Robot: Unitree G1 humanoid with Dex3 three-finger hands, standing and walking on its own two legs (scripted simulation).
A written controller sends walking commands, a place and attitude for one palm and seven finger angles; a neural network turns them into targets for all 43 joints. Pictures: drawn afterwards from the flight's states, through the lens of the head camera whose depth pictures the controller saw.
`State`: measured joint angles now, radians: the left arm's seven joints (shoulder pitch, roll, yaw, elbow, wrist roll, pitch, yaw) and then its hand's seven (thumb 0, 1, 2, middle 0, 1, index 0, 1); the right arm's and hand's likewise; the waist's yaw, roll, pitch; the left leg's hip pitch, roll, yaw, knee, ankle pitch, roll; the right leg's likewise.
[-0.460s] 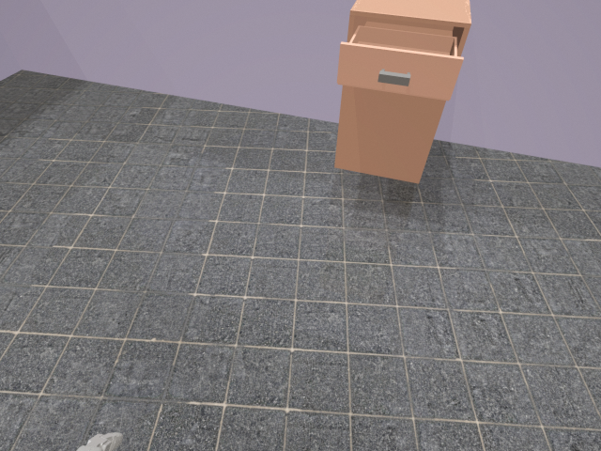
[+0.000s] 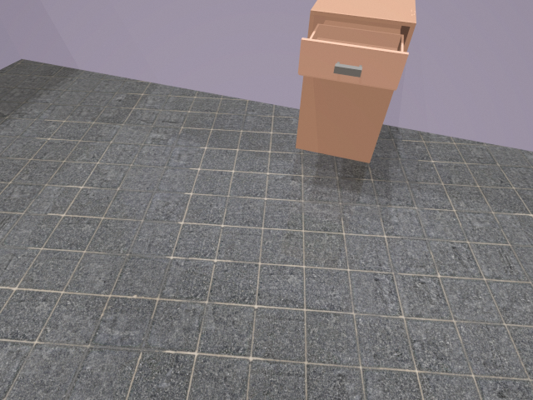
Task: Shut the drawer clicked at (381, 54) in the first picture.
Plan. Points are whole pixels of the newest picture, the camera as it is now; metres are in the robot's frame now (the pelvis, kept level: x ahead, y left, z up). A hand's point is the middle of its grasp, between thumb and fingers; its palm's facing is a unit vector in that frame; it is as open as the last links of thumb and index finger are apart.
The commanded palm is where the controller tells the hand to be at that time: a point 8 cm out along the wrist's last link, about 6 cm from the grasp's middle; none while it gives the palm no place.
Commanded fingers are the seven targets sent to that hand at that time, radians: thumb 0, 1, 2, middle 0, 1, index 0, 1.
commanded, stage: stand and wait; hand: left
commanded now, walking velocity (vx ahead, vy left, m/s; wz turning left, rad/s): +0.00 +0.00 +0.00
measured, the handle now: (348, 67) +1.30 -0.25 -0.08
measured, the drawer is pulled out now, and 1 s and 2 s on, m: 0.29 0.29 0.29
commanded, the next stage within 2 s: look at it before walking up in 0.36 s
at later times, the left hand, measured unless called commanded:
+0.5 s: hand out of the picture +0.07 +0.25 -0.15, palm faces -0.03 -0.94 -0.33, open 7.4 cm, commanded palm none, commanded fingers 0.00 0.90 0.90 -0.20 -0.30 -0.20 -0.30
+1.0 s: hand out of the picture +0.07 +0.25 -0.15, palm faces -0.02 -0.94 -0.33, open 7.4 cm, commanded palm none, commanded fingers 0.00 0.90 0.90 -0.20 -0.30 -0.20 -0.30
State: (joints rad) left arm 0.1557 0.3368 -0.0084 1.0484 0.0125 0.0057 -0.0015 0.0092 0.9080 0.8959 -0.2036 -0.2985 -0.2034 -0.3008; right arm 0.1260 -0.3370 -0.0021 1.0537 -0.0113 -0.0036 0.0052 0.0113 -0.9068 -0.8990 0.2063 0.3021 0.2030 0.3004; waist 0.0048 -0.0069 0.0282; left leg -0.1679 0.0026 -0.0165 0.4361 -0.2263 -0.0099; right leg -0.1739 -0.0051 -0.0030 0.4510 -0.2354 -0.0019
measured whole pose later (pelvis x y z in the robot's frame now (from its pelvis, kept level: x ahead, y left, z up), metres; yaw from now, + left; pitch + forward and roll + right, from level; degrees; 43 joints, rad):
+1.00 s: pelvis +0.00 +0.00 +0.00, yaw +0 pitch -2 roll +0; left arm 0.14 0.35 -0.01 1.09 0.01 0.00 0.00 0.01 0.91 0.90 -0.20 -0.30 -0.20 -0.30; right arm 0.12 -0.34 0.00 1.11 -0.01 -0.01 0.01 0.01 -0.91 -0.90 0.21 0.30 0.20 0.30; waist 0.01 -0.01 0.03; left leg -0.14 0.01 -0.02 0.38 -0.20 -0.01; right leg -0.14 0.00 0.00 0.38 -0.20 0.00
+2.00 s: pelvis +0.28 -0.04 -0.02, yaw -21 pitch +0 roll -1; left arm 0.42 0.18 0.06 1.10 0.02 -0.04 0.01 0.01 0.91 0.90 -0.20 -0.30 -0.20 -0.30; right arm 0.11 -0.14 -0.03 0.95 -0.03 -0.07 0.02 0.01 -0.91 -0.90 0.20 0.30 0.20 0.30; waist 0.05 -0.05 0.05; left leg -0.41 0.07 0.14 0.67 -0.25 0.04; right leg -0.16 0.03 0.07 0.91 -0.51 -0.03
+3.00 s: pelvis +0.65 -0.24 -0.02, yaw -37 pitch -1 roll -2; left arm 0.39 0.17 0.05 1.12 0.02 -0.04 0.01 0.01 0.91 0.90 -0.20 -0.30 -0.20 -0.30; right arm 0.17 -0.16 -0.04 1.00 -0.03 -0.06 0.01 0.01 -0.92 -0.90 0.20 0.30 0.20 0.30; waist 0.04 -0.03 0.02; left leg -0.35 0.08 0.14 0.60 -0.20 0.02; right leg -0.13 0.01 -0.10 0.62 -0.43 -0.03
